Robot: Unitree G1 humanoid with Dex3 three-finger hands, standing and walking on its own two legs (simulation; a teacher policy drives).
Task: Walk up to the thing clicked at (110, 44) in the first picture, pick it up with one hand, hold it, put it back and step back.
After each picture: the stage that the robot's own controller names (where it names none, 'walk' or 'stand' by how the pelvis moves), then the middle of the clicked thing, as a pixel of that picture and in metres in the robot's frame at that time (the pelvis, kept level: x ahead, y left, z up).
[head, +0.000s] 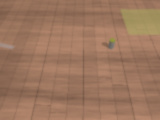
stand; (111, 43) +1.37 -0.32 -0.72
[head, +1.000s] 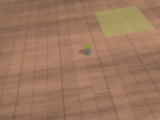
walk; (88, 50) +1.26 +0.06 -0.69
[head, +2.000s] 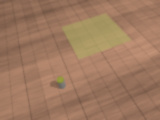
walk; (61, 82) +0.79 +0.28 -0.71
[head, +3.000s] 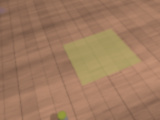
walk; (63, 117) +0.49 +0.25 -0.72
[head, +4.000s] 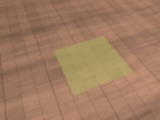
stand; out of the picture +0.40 +0.22 -0.72
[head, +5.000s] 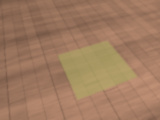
walk; out of the picture +0.39 +0.21 -0.72
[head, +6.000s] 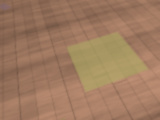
stand; out of the picture +0.41 +0.21 -0.71
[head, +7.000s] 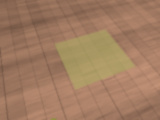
walk; out of the picture +0.40 +0.20 -0.70
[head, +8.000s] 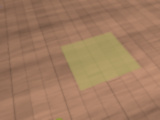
walk; out of the picture +0.43 +0.20 -0.70
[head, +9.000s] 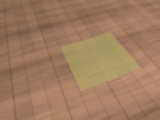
walk; out of the picture +0.42 +0.21 -0.71
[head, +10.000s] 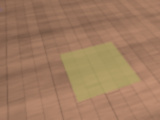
stand; out of the picture +0.35 +0.21 -0.71
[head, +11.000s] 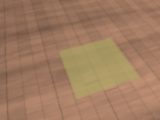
stand; out of the picture +0.35 +0.23 -0.72
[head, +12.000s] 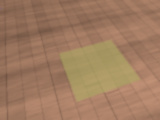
stand; out of the picture +0.34 +0.23 -0.72
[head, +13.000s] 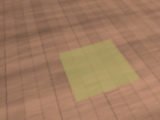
stand; out of the picture +0.33 +0.23 -0.72
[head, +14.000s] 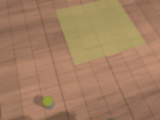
go down; (49, 103) +0.39 +0.21 -0.59
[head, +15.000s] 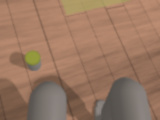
go down; (33, 61) +0.46 +0.19 -0.31
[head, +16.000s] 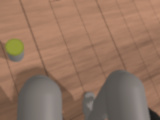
close in; (15, 51) +0.46 +0.20 -0.28
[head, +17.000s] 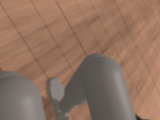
close; out of the picture +0.45 +0.23 -0.24
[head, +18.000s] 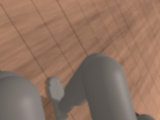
close; out of the picture +0.45 +0.24 -0.24
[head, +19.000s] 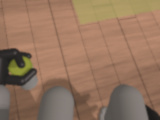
lift; (24, 74) +0.35 +0.22 -0.10
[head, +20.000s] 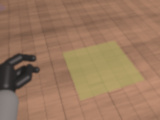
go down; out of the picture +0.14 +0.11 -0.68
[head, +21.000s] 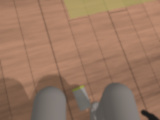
go down; (81, 97) +0.29 -0.05 -0.41
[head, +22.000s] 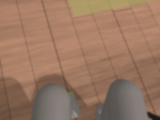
go down; (70, 105) +0.26 +0.01 -0.35
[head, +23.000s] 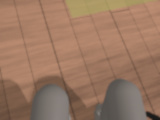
stand; (60, 109) +0.25 +0.05 -0.35
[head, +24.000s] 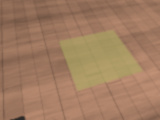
stand; out of the picture +0.17 +0.03 -0.66
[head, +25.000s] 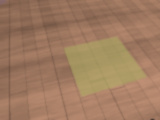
stand; out of the picture +0.17 +0.01 -0.68
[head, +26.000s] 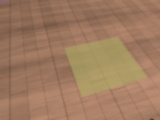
stand; out of the picture +0.18 -0.01 -0.68
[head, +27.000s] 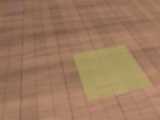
stand; out of the picture +0.20 -0.02 -0.74
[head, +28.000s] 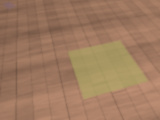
stand; out of the picture +0.19 +0.00 -0.75
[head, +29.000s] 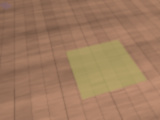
stand; out of the picture +0.18 +0.00 -0.75
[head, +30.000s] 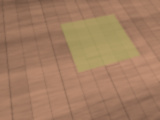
walk; out of the picture +0.27 -0.07 -0.73
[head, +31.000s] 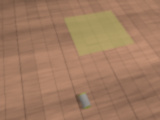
walk; (84, 100) +0.56 -0.05 -0.74
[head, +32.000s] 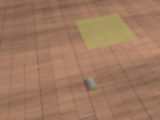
stand; (91, 83) +0.84 -0.01 -0.73
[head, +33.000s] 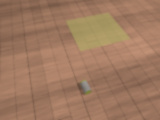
stand; (85, 87) +0.78 -0.03 -0.75
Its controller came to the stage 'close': yes
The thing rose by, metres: 0.37
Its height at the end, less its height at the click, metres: -0.02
